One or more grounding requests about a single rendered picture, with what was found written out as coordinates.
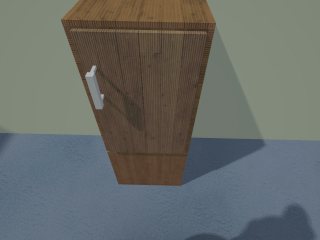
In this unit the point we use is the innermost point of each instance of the handle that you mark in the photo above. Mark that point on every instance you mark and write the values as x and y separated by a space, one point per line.
97 97

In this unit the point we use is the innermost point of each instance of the cupboard door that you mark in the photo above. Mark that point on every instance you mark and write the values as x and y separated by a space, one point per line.
149 80

